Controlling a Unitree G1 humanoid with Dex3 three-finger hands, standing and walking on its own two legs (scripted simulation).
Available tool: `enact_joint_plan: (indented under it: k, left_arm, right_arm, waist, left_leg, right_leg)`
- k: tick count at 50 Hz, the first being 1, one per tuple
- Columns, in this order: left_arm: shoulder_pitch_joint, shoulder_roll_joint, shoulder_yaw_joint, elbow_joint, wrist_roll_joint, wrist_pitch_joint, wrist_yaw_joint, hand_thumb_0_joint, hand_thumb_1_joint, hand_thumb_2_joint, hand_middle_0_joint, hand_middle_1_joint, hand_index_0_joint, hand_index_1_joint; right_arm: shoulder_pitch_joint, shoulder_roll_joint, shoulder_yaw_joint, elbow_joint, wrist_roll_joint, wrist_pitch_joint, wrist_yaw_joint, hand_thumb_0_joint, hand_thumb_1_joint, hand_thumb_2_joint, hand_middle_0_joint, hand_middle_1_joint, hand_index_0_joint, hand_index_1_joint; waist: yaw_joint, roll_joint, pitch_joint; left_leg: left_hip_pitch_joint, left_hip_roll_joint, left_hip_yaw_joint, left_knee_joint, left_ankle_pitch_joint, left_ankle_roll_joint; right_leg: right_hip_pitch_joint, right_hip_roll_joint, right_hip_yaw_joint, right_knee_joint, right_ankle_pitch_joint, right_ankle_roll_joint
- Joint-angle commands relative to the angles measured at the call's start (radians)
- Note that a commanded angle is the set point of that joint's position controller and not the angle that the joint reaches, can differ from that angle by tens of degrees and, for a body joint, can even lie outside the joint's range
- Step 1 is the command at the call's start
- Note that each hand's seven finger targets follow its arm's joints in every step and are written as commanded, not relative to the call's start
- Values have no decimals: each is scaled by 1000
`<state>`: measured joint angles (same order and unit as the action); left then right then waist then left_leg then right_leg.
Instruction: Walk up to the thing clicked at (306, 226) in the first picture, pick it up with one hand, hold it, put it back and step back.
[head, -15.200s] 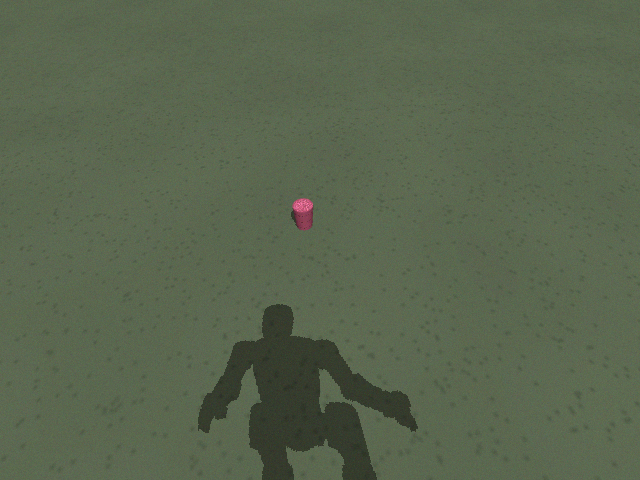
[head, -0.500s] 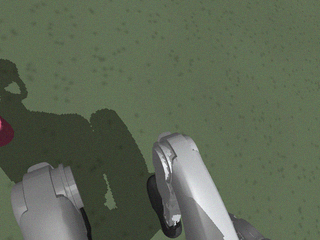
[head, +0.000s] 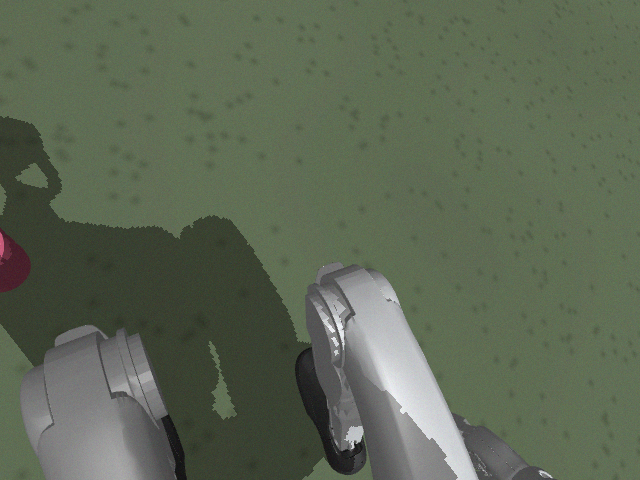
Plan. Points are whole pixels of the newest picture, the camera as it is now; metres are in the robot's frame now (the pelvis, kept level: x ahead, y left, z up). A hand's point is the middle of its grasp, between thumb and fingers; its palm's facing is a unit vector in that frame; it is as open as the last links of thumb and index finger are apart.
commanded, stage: close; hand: left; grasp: from above
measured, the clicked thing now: out of the picture +0.43 +0.34 -0.23
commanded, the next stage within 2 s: settle in 0.50 s
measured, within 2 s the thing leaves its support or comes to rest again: leaves its support in 1.00 s
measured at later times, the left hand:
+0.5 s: hand out of the picture +0.42 +0.34 -0.19, palm faces -0.42 -0.15 -0.90, open 12.5 cm
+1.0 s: hand out of the picture +0.41 +0.33 -0.17, palm faces -0.40 -0.12 -0.91, open 11.2 cm
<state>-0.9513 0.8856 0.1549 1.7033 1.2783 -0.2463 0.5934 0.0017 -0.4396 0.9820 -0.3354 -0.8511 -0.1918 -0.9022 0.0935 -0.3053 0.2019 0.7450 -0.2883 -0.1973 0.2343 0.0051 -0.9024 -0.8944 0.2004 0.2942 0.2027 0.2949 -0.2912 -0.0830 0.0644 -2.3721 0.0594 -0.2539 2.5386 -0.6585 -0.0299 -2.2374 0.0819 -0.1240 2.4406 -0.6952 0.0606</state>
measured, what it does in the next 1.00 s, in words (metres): stands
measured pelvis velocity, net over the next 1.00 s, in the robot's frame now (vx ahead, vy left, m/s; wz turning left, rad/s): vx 0.01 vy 0.00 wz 0.02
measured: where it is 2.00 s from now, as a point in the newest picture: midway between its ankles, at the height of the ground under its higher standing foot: (259, 462)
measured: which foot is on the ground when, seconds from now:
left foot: down 0.00-1.00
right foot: down 0.00-1.00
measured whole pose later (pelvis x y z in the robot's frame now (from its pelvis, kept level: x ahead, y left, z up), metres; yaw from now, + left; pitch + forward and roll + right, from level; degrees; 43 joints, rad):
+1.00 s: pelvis +0.01 +0.00 +0.02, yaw +1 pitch +31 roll -10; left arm -0.78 0.75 0.15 1.35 1.22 -0.18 0.47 0.00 -0.24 0.85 -0.62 -0.81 -0.50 -0.88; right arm 0.14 -0.29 0.11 0.76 -0.20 -0.14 0.22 0.01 -0.92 -0.90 0.20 0.29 0.20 0.30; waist -0.23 -0.04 -0.01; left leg -2.37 0.05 -0.23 2.48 -0.67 -0.03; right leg -2.23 0.06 -0.11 2.40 -0.72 0.05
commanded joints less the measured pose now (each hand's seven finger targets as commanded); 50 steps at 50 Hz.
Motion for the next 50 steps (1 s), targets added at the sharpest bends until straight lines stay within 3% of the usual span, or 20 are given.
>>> enact_joint_plan:
  k: [1, 5, 7, 10, 11, 13, 16, 19, 21, 23, 26, 28, 30, 32, 39, 41, 44, 45, 48, 50]
  left_arm:
    - [-216, 236, 18, -86, -34, 11, 15, 0, -261, 984, -370, -786, -303, -855]
    - [-219, 206, -7, -89, -42, 3, -4, 0, -218, 983, -411, -767, -339, -840]
    - [-195, 239, 27, -115, -40, -3, -3, 0, -181, 1007, -452, -760, -371, -842]
    - [-183, 219, 14, -128, -34, -9, -7, 0, -147, 1018, -476, -767, -396, -848]
    - [-206, 214, 12, -133, -33, -11, -6, 0, -130, 1017, -489, -765, -410, -847]
    - [-196, 222, 21, -128, -29, -12, -3, 0, -99, 1009, -511, -761, -433, -841]
    - [-220, 191, -14, -116, -22, -12, -9, 0, -69, 1004, -538, -751, -459, -831]
    - [-198, 196, -9, -108, -14, -11, -3, 0, -8, 1032, -591, -750, -508, -836]
    - [-206, 177, -5, -111, -22, -9, 2, 0, 39, 1051, -628, -757, -543, -844]
    - [-220, 161, -36, -100, -17, -5, -3, 0, 70, 1050, -650, -770, -569, -853]
    - [-223, 198, -18, -91, -20, -1, -4, 0, 96, 1029, -674, -746, -593, -830]
    - [-232, 184, -22, -97, -21, 1, -8, 0, 99, 1035, -677, -747, -595, -832]
    - [-214, 171, -28, -107, -28, -1, -6, 0, 100, 1060, -689, -754, -600, -846]
    - [-246, 188, -28, -119, -18, 2, -7, 0, 92, 1085, -728, -804, -646, -889]
    - [-205, 210, 14, -271, -39, 19, -19, 0, 117, 1050, -727, -829, -660, -899]
    - [-209, 198, 14, -314, -47, 27, -27, 0, 114, 1027, -725, -816, -660, -884]
    - [-195, 198, 26, -464, -60, 40, -40, 0, 107, 1006, -711, -821, -652, -882]
    - [-172, 179, 18, -462, -67, 48, -46, 0, 107, 1008, -716, -819, -656, -881]
    - [-178, 206, 54, -635, -84, 68, -59, 0, 171, 1017, -737, -833, -689, -883]
    - [-190, 161, 22, -690, -101, 86, -79, 0, 195, 1033, -771, -824, -717, -881]
  right_arm:
    - [174, -280, -83, -9, 12, 0, -14, 0, -895, -902, 200, 299, 199, 299]
    - [170, -283, -92, -15, 12, -5, -9, 0, -894, -902, 200, 299, 199, 299]
    - [170, -278, -88, -15, 20, 1, -13, 0, -894, -902, 200, 299, 199, 299]
    - [162, -271, -94, -14, 22, 8, -16, 0, -895, -902, 200, 299, 199, 299]
    - [174, -273, -88, -16, 18, 11, -14, 0, -895, -902, 200, 299, 199, 299]
    - [176, -276, -93, -7, 18, 17, -17, 0, -896, -903, 200, 299, 199, 299]
    - [181, -282, -99, -8, 20, 15, -19, 0, -897, -903, 200, 299, 199, 299]
    - [177, -271, -94, -4, 21, 17, -17, 0, -896, -902, 200, 299, 199, 299]
    - [178, -267, -91, -5, 20, 20, -18, 0, -897, -903, 200, 299, 199, 299]
    - [173, -270, -95, -2, 15, 16, -16, 0, -899, -903, 200, 299, 199, 299]
    - [170, -272, -90, -11, 21, 12, -14, 0, -899, -904, 200, 299, 199, 299]
    - [179, -274, -87, -12, 18, 11, -15, 0, -899, -903, 200, 299, 199, 299]
    - [168, -273, -94, -11, 21, 13, -20, 0, -900, -904, 200, 299, 199, 299]
    - [181, -271, -83, -16, 18, 9, -14, 0, -914, -906, 200, 299, 199, 299]
    - [188, -269, -122, -7, 36, 22, -20, 0, -918, -908, 200, 299, 199, 299]
    - [195, -263, -133, -5, 44, 25, -18, 0, -919, -908, 200, 299, 199, 299]
    - [182, -257, -156, -15, 70, 36, -22, 0, -919, -908, 200, 299, 199, 299]
    - [179, -264, -167, -22, 76, 38, -23, 0, -920, -908, 200, 299, 199, 299]
    - [181, -259, -205, -28, 108, 54, -28, 0, -914, -906, 200, 299, 199, 299]
    - [187, -252, -223, -31, 124, 60, -32, 0, -916, -906, 200, 299, 199, 299]
  waist:
    - [-28, 305, -577]
    - [-33, 331, -541]
    - [-5, 333, -564]
    - [-1, 355, -596]
    - [-20, 340, -581]
    - [-9, 339, -592]
    - [-31, 331, -552]
    - [-16, 343, -570]
    - [-19, 335, -575]
    - [-32, 357, -566]
    - [-25, 338, -533]
    - [-33, 334, -537]
    - [-15, 354, -571]
    - [-31, 345, -571]
    - [31, 447, -687]
    - [25, 438, -684]
    - [78, 512, -789]
    - [67, 492, -754]
    - [107, 538, -858]
    - [97, 528, -833]
  left_leg:
    - [407, -12, 133, -211, 107, 58]
    - [409, -12, 131, -226, 70, 50]
    - [418, -15, 132, -240, 63, 50]
    - [438, -11, 133, -236, 83, 46]
    - [426, -12, 131, -232, 82, 49]
    - [422, -13, 135, -234, 90, 50]
    - [419, -14, 132, -232, 75, 50]
    - [436, -12, 130, -237, 98, 46]
    - [438, -14, 128, -242, 90, 46]
    - [445, -13, 132, -237, 86, 44]
    - [412, -16, 132, -241, 56, 47]
    - [419, -16, 131, -242, 58, 48]
    - [432, -14, 131, -243, 64, 44]
    - [437, -16, 129, -242, 72, 47]
    - [500, -14, 145, -259, 126, 36]
    - [494, -14, 149, -262, 120, 37]
    - [572, -14, 158, -296, 149, 31]
    - [566, -15, 159, -295, 144, 30]
    - [635, -14, 171, -336, 160, 26]
    - [649, -14, 173, -355, 156, 25]
  right_leg:
    - [298, 24, -90, -270, 210, -66]
    - [269, 25, -97, -260, 164, -74]
    - [277, 23, -105, -265, 151, -77]
    - [296, 28, -93, -259, 170, -80]
    - [284, 26, -106, -257, 181, -76]
    - [296, 28, -98, -267, 188, -74]
    - [258, 25, -104, -265, 176, -74]
    - [278, 28, -105, -255, 198, -77]
    - [270, 26, -115, -256, 192, -76]
    - [264, 28, -105, -253, 189, -77]
    - [248, 25, -104, -261, 148, -78]
    - [245, 23, -111, -263, 150, -76]
    - [262, 29, -101, -264, 153, -80]
    - [261, 23, -114, -256, 170, -76]
    - [304, 26, -88, -255, 208, -87]
    - [292, 24, -91, -259, 208, -88]
    - [307, 17, -83, -264, 231, -95]
    - [282, 12, -91, -268, 227, -95]
    - [301, 2, -70, -281, 240, -100]
    - [272, -7, -64, -296, 234, -105]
